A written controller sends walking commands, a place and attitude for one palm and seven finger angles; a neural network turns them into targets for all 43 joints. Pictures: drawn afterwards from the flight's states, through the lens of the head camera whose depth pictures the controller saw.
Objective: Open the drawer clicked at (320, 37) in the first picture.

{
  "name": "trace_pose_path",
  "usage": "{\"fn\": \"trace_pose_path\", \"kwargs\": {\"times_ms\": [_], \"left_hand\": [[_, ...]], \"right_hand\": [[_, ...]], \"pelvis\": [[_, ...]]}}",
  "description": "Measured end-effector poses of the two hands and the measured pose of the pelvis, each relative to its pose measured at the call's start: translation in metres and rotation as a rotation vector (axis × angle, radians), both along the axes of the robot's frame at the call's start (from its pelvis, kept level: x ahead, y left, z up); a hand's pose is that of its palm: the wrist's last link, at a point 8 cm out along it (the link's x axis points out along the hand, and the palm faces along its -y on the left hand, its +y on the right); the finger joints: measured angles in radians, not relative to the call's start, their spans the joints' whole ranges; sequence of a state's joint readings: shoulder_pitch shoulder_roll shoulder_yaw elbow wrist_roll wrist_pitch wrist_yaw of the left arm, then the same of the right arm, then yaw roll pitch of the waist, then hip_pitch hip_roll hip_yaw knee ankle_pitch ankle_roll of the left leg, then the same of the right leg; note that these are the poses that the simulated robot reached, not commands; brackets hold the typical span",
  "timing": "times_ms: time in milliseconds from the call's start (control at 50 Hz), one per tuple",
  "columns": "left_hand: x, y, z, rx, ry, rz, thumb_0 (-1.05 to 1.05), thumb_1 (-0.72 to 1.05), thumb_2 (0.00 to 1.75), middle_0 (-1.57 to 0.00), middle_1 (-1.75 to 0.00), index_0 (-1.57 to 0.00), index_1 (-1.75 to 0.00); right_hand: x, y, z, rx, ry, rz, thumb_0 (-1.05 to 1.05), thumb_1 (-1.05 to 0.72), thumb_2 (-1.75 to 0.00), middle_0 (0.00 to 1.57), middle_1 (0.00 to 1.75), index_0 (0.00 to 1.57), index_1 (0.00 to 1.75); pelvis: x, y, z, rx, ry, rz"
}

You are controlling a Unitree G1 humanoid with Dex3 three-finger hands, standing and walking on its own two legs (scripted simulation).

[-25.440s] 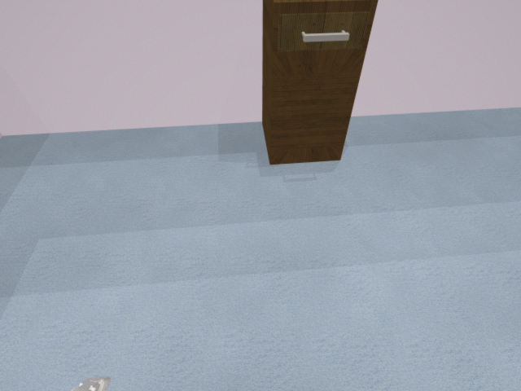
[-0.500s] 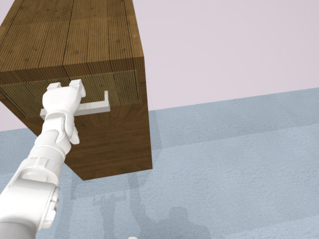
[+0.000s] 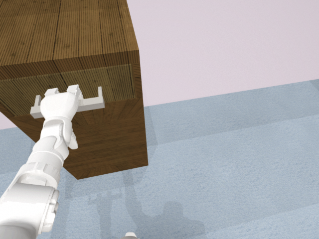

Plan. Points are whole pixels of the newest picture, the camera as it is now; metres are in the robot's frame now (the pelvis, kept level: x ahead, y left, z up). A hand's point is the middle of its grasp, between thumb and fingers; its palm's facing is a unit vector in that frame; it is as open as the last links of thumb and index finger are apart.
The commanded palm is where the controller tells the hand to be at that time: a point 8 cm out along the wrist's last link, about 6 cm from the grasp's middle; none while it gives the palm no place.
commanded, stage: lower the fingers behind the handle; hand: left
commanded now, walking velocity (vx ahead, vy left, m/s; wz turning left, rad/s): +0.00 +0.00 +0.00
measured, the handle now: (69, 100) +0.50 +0.25 +0.02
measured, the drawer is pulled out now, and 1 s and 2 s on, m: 0.00 0.00 0.03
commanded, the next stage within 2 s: close the thumb around the handle in 0.62 s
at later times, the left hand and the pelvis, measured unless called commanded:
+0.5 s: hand (74, 118) +0.45 +0.24 +0.00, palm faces -0.06 -0.04 -1.00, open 13.8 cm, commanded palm +0.44 +0.23 +0.05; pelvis -0.01 +0.00 -0.01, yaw +0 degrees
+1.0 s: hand (76, 116) +0.46 +0.23 +0.00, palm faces -0.06 -0.04 -1.00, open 11.6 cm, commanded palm +0.44 +0.23 +0.05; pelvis -0.01 +0.00 -0.01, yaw +0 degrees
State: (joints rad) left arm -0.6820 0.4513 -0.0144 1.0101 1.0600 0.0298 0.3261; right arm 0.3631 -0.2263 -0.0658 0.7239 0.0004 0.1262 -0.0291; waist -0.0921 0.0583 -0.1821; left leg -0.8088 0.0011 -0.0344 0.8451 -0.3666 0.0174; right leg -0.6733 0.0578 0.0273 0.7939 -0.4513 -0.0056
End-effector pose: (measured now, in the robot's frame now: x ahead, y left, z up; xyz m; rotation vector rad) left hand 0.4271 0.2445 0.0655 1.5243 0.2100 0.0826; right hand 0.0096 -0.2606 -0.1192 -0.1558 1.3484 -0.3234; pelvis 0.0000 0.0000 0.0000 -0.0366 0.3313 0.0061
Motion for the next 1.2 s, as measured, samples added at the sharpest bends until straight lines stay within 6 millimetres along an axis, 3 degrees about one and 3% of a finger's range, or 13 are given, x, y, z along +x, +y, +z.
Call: {"fn": "trace_pose_path", "kwargs": {"times_ms": [240,600,800,960,1200], "left_hand": [[0.002,-0.006,-0.016,0.011,-0.043,-0.023,0.0,-0.49,0.3,-0.31,-1.2,-0.32,-1.2],[0.007,-0.013,-0.011,0.006,-0.012,-0.013,0.0,-0.49,0.3,-0.32,-1.2,-0.32,-1.2],[0.007,-0.013,-0.015,0.011,-0.031,-0.012,0.0,-0.47,0.31,-0.32,-1.21,-0.32,-1.2],[0.011,-0.014,-0.015,0.014,-0.018,0.012,0.0,-0.24,0.41,-0.33,-1.23,-0.34,-1.23],[0.013,-0.01,-0.015,0.001,-0.002,-0.008,0.0,0.37,0.67,-0.38,-1.3,-0.38,-1.29]], "right_hand": [[0.0,-0.003,-0.005,-0.025,-0.025,0.017,0.01,-0.9,-0.89,0.2,0.3,0.2,0.3],[-0.02,0.002,-0.005,-0.014,0.008,-0.009,0.01,-0.9,-0.89,0.21,0.3,0.2,0.3],[-0.019,-0.004,-0.008,-0.014,0.021,-0.004,0.01,-0.9,-0.89,0.2,0.3,0.2,0.3],[-0.009,-0.007,-0.007,-0.018,0.005,0.0,0.01,-0.9,-0.89,0.2,0.3,0.2,0.3],[0.001,-0.008,-0.004,-0.023,-0.003,0.001,0.01,-0.9,-0.89,0.2,0.3,0.2,0.3]], "pelvis": [[-0.011,0.004,-0.01,-0.007,0.034,-0.006],[-0.012,0.002,-0.009,-0.008,0.027,-0.007],[-0.01,0.0,-0.011,-0.006,0.041,-0.006],[-0.007,-0.003,-0.01,-0.004,0.041,-0.004],[-0.001,-0.003,-0.008,-0.003,0.039,-0.008]]}}
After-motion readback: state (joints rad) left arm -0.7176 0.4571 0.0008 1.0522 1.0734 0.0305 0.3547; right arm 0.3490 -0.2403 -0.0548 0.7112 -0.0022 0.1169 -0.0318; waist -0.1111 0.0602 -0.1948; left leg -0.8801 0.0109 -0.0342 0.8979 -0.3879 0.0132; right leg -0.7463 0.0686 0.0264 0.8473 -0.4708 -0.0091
